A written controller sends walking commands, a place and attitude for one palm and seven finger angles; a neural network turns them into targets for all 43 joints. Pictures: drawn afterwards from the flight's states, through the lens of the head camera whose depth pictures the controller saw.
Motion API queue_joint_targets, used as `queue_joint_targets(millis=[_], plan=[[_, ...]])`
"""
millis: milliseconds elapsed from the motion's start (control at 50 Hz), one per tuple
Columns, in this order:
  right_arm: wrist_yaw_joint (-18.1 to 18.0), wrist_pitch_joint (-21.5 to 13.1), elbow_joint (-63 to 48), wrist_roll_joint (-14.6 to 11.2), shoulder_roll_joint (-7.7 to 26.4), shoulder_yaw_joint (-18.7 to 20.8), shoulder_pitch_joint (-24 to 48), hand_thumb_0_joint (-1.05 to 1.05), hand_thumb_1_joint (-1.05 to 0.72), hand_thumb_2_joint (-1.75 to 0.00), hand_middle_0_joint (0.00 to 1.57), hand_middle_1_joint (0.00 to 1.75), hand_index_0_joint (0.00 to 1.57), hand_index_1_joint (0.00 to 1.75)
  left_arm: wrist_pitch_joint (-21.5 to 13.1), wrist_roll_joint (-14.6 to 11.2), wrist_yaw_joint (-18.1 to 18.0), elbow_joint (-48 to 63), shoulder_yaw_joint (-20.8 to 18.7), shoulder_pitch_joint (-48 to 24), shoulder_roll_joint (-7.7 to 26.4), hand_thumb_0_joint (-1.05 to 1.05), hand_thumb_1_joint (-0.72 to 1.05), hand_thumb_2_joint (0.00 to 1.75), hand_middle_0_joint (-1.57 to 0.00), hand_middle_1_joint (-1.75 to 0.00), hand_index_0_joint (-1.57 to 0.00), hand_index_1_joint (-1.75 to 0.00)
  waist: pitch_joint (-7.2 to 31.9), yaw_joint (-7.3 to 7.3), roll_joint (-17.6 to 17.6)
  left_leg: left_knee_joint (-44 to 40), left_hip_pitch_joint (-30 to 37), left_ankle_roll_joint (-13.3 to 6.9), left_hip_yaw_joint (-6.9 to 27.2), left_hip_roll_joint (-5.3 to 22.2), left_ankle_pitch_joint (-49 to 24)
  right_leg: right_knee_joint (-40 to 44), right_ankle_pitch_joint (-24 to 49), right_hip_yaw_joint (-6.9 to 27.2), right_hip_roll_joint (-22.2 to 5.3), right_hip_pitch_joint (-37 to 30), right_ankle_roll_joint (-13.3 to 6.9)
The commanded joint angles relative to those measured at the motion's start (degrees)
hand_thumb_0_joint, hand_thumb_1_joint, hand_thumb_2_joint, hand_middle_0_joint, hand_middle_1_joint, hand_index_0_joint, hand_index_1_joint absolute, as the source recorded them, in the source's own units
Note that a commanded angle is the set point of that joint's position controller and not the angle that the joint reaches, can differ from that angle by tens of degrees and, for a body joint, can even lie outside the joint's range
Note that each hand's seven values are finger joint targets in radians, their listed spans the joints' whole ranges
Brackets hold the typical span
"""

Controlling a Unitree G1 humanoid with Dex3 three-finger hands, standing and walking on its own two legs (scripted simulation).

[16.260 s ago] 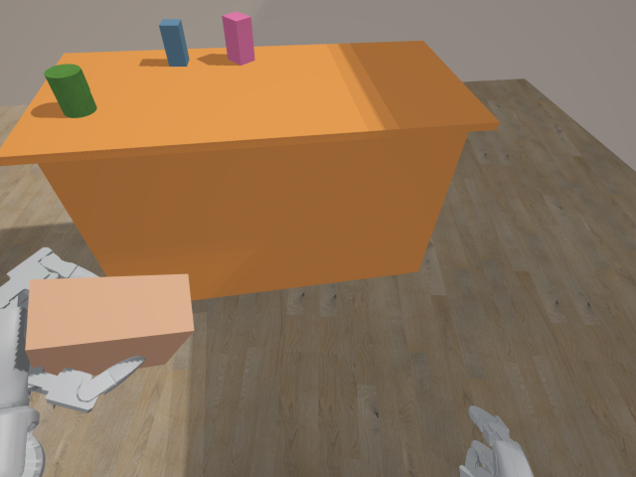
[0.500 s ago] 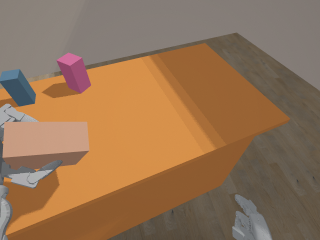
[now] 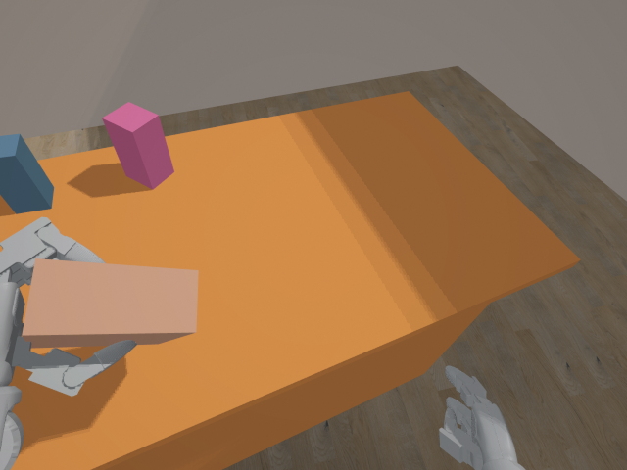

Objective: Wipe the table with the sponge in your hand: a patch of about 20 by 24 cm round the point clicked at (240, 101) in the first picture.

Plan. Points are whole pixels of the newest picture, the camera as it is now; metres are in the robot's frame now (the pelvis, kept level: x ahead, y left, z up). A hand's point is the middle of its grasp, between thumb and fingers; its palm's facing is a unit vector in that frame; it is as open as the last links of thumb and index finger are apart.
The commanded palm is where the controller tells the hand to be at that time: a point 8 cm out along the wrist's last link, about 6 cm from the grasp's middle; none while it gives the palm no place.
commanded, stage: come to a stop and stand still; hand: left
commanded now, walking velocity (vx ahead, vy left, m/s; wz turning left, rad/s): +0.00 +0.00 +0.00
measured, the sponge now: (133, 311) +0.23 +0.20 +0.13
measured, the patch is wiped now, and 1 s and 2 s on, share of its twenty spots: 0.00 0.00 0.00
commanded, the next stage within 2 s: look again from close up in 0.16 s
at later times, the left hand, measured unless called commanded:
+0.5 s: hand (60, 329) +0.20 +0.25 +0.15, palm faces +0.36 -0.85 -0.39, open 9.9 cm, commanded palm +0.14 +0.28 +0.17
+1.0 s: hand (102, 324) +0.21 +0.21 +0.15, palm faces +0.24 -0.85 -0.46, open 9.9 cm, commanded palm +0.15 +0.27 +0.17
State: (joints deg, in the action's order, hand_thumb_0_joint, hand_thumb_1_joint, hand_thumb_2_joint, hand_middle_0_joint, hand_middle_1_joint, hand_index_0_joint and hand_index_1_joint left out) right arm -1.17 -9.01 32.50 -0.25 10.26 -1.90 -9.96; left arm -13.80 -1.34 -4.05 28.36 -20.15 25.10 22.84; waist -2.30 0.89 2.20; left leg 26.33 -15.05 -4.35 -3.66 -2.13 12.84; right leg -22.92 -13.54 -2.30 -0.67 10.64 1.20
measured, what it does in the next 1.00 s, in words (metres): stands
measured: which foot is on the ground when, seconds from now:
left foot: down 0.00-1.00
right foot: down 0.00-1.00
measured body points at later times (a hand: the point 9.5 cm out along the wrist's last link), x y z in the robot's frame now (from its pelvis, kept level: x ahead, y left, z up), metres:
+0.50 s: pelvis -0.01 +0.00 +0.00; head +0.01 +0.02 +0.45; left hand +0.18 +0.29 +0.17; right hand +0.16 -0.22 -0.07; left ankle +0.01 +0.06 -0.74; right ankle -0.02 -0.13 -0.74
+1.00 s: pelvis -0.01 -0.01 +0.00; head +0.02 -0.01 +0.45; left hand +0.19 +0.26 +0.18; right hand +0.15 -0.23 -0.09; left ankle +0.01 +0.06 -0.74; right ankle -0.02 -0.13 -0.74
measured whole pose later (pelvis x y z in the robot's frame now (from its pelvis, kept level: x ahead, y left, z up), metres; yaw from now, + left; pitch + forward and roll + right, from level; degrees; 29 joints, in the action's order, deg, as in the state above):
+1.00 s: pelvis -0.01 -0.01 +0.00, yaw -2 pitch +0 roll -1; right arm 0.9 -6.8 32.2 -1.3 11.9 -0.6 -11.9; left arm -12.6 -1.7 -2.3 27.7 -19.2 27.3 20.9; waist -3.5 0.4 -1.3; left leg 27.1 -15.2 -4.1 -5.6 -1.7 12.5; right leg -26.7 -14.1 -0.4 -0.4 12.9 0.8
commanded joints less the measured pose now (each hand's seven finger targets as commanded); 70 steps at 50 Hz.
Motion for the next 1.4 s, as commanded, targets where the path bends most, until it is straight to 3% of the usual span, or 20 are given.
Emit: queue_joint_targets(millis=[0, 120, 140, 320, 340, 460, 680, 700, 720, 740, 820, 860, 940, 1020, 1040, 1080, 1240, 1320, 1340, 1380], plan=[[-1.08, -1.33, -8.9, -0.51, 8.16, 3.48, 1.94, 0.0, -0.9, -0.9, 0.2, 0.3, 0.2, 0.3, -2.32, -1.79, -1.67, 12.03, -8.53, -3.94, 9.62, 0.0, 0.1, 1.3, -1.2, -1.6, -1.2, -1.6, 12.04, 0.01, -5.69, -2.55, 8.31, 5.13, 7.83, 8.55, -26.35, 0.61, 16.25, 2.17, -2.28, -3.41, -2.32], [-1.25, -1.6, -9.47, -0.61, 8.04, 3.09, 3.86, 0.0, -0.9, -0.9, 0.2, 0.3, 0.2, 0.3, -1.8, -1.34, -2.44, 16.91, -7.17, -6.03, 9.3, 0.0, 0.1, 1.3, -1.2, -1.6, -1.2, -1.6, 13.38, 0.19, -9.67, -2.56, 9.54, 4.83, 7.18, 7.95, -24.86, 0.35, 15.97, 2.4, -2.07, -4.04, -2.44], [-1.16, -1.34, -9.29, -0.2, 8.13, 2.95, 2.95, 0.0, -0.9, -0.9, 0.2, 0.3, 0.2, 0.3, -1.86, -1.72, -2.09, 15.67, -4.68, -5.12, 6.74, 0.0, 0.1, 1.3, -1.2, -1.6, -1.2, -1.6, 12.9, 0.2, -9.37, -3.01, 8.71, 4.31, 7.38, 8.16, -22.85, 1.03, 14.69, 1.93, -2.2, -4.03, -2.43], [-1.91, -0.39, -9.12, -0.91, 8.47, 3.32, 3.83, 0.0, -0.9, -0.9, 0.2, 0.3, 0.2, 0.3, -0.74, -1.51, -3.04, 9.88, -7.54, -4.19, 8.79, 0.0, 0.1, 1.3, -1.2, -1.6, -1.2, -1.6, 8.51, 0.0, -5.9, -6.8, 4.03, 4.18, 8.45, 7.71, -6.94, 3.6, 9.12, 3.15, -2.73, -3.31, -2.45], [-1.86, 0.02, -8.98, -0.44, 8.48, 2.99, 2.95, 0.0, -0.9, -0.9, 0.2, 0.3, 0.2, 0.3, -1.02, -1.95, -2.49, 8.65, -5.01, -3.97, 6.2, 0.0, 0.1, 1.3, -1.2, -1.6, -1.2, -1.6, 7.97, -0.05, -5.11, -7.48, 2.93, 3.77, 8.94, 7.63, -5.6, 4.17, 8.28, 2.34, -2.45, -3.46, -2.35], [-2.02, -0.77, -9.61, -0.7, 8.6, 3.35, 3.44, 0.0, -0.9, -0.9, 0.2, 0.3, 0.2, 0.3, -1.44, -1.43, -2.42, 10.98, -4.6, -6.12, 7.4, 0.0, 0.1, 1.3, -1.2, -1.6, -1.2, -1.6, 7.38, -0.22, -6.13, -8.88, 2.25, 3.22, 9.53, 7.44, 0.74, 4.67, 4.95, 3.4, -2.38, -3.32, -2.48], [-2.03, -1.52, -8.48, -0.42, 8.81, 3.66, 2.34, 0.0, -0.9, -0.9, 0.2, 0.3, 0.2, 0.3, -1.86, -1.37, -2.67, 10.39, -6.89, -3.69, 8.79, 0.0, 0.1, 1.3, -1.2, -1.6, -1.2, -1.6, 8.98, -0.03, -6.13, -8.3, 2.74, 3.44, 9.81, 7.6, -2.38, 3.75, 7.03, 3.15, -2.35, -4.41, -2.59], [-1.19, -3.17, -7.79, 3.18, 10.82, 3.42, -3.25, 0.0, -0.9, -0.9, 0.2, 0.3, 0.2, 0.3, -7.54, 8.06, -2.58, 25.01, -38.85, -63.22, 53.36, 0.0, 0.1, 1.3, -1.2, -1.6, -1.2, -1.6, -0.18, 0.67, -0.32, 0.35, -6.63, 2.29, 6.03, 8.16, -4.59, 5.13, 6.49, 5.07, -4.68, 5.72, -2.05], [-1.34, -1.12, -4.15, -0.35, 7.36, 3.84, 2.02, 0.0, -0.9, -0.9, 0.2, 0.3, 0.2, 0.3, -3.98, 2.64, -2.02, -0.07, -22.81, -44.08, 28.21, 0.0, 0.1, 1.3, -1.2, -1.6, -1.2, -1.6, 4.61, -0.3, -12.25, 0.37, 3.9, 3.74, 7.98, 9.7, -7.3, -0.49, 0.09, 2.53, -8.38, 10.03, -5.64], [-0.41, -0.86, -6.16, 1.22, 8.0, 4.56, 1.96, 0.0, -0.9, -0.9, 0.2, 0.3, 0.2, 0.3, -3.97, 0.95, -1.38, 3.54, -16.74, -31.99, 20.57, 0.0, 0.1, 1.3, -1.2, -1.6, -1.2, -1.6, 6.15, 0.84, -12.54, -4.67, 6.39, 5.03, 9.83, 8.94, -7.93, -3.94, 2.99, 2.26, -4.06, 5.03, -5.66], [2.83, -2.05, -8.55, -1.41, 8.29, 5.12, 1.11, 0.0, -0.9, -0.9, 0.2, 0.3, 0.2, 0.3, -3.07, -1.88, 1.09, 2.68, -4.2, -4.13, 3.52, 0.0, 0.1, 1.3, -1.2, -1.6, -1.2, -1.6, 15.45, 1.69, -13.58, -4.05, 11.73, 2.78, 8.2, 8.22, -9.5, -5.31, 5.92, 3.49, -1.82, 1.89, -2.99], [3.58, -1.42, -9.84, -1.53, 8.68, 4.69, 1.51, 0.0, -0.9, -0.9, 0.2, 0.3, 0.2, 0.3, -2.49, -1.7, 1.39, 10.5, -3.09, 0.37, 4.64, 0.0, 0.1, 1.3, -1.2, -1.6, -1.2, -1.6, 12.59, 1.51, -6.59, -5.41, 5.48, 2.29, 8.3, 9.69, -6.96, -3.48, 6.04, 2.23, -2.14, -1.9, -2.32], [1.43, -0.75, -10.19, -1.49, 8.53, 3.92, 3.43, 0.0, -0.9, -0.9, 0.2, 0.3, 0.2, 0.3, -0.86, -1.76, -0.67, 7.82, -8.89, 0.58, 9.45, 0.0, 0.1, 1.3, -1.2, -1.6, -1.2, -1.6, 9.59, 0.94, 8.33, -3.94, 3.87, 3.1, 6.34, 7.72, -3.79, 1.12, 6.42, 3.6, -3.61, -0.95, -2.39], [-1.05, -0.72, -10.16, -1.24, 8.21, 2.87, 5.44, 0.0, -0.9, -0.9, 0.2, 0.3, 0.2, 0.3, -1.99, -1.72, -1.65, 10.94, -14.54, -8.69, 15.76, 0.0, 0.1, 1.3, -1.2, -1.6, -1.2, -1.6, 6.21, 0.15, -1.46, -4.72, 4.76, 3.1, 7.03, 7.12, -3.98, 1.07, 5.42, 6.79, -3.66, 2.67, -3.0], [-1.3, -0.53, -9.86, -0.99, 7.72, 2.61, 4.4, 0.0, -0.9, -0.9, 0.2, 0.3, 0.2, 0.3, -2.46, -2.31, -1.3, 10.08, -10.33, -9.78, 11.16, 0.0, 0.1, 1.3, -1.2, -1.6, -1.2, -1.6, 6.77, -0.08, -5.89, -5.26, 3.64, 2.69, 7.41, 7.43, -2.97, 0.91, 5.44, 5.72, -3.71, 1.06, -3.05], [-1.4, -1.37, -9.96, -0.98, 7.58, 2.59, 3.43, 0.0, -0.9, -0.9, 0.2, 0.3, 0.2, 0.3, -2.9, -1.91, -1.41, 13.47, -10.63, -12.28, 13.31, 0.0, 0.1, 1.3, -1.2, -1.6, -1.2, -1.6, 8.87, 0.15, -13.53, -4.08, 3.99, 2.52, 6.61, 7.07, -5.07, 0.05, 8.99, 6.35, -3.65, -1.73, -3.36], [-0.07, -2.68, -8.67, -0.58, 8.25, 2.55, 2.65, 0.0, -0.9, -0.9, 0.2, 0.3, 0.2, 0.3, -2.31, -1.62, -1.35, 12.01, -4.68, -2.52, 5.88, 0.0, 0.1, 1.3, -1.2, -1.6, -1.2, -1.6, 12.0, 0.58, -5.34, -1.85, 9.03, 2.62, 6.76, 7.29, -14.72, 1.27, 15.36, 4.4, -3.12, -1.96, -2.94], [-0.71, -1.3, -8.4, -1.1, 8.46, 2.92, 4.25, 0.0, -0.9, -0.9, 0.2, 0.3, 0.2, 0.3, -1.0, -1.52, -1.59, 5.2, -8.53, -1.4, 8.64, 0.0, 0.1, 1.3, -1.2, -1.6, -1.2, -1.6, 7.89, 0.43, -1.67, -4.35, 7.06, 3.29, 7.09, 7.79, -10.24, 2.68, 11.98, 4.95, -3.03, 0.61, -2.6], [-0.77, -0.55, -8.59, -0.72, 8.49, 2.62, 3.13, 0.0, -0.9, -0.9, 0.2, 0.3, 0.2, 0.3, -1.11, -1.98, -0.95, 4.56, -5.62, -2.08, 5.94, 0.0, 0.1, 1.3, -1.2, -1.6, -1.2, -1.6, 7.88, 0.12, -1.94, -4.74, 5.87, 3.09, 7.52, 7.84, -10.07, 2.98, 11.98, 4.02, -3.01, -0.02, -2.58], [-1.13, -0.32, -9.18, -0.9, 8.46, 2.83, 3.59, 0.0, -0.9, -0.9, 0.2, 0.3, 0.2, 0.3, -1.31, -1.97, -0.87, 6.7, -7.75, -4.63, 8.97, 0.0, 0.1, 1.3, -1.2, -1.6, -1.2, -1.6, 8.44, 0.13, -3.18, -4.99, 6.41, 3.28, 7.39, 8.04, -11.33, 2.47, 12.76, 4.34, -3.21, -0.63, -2.56]])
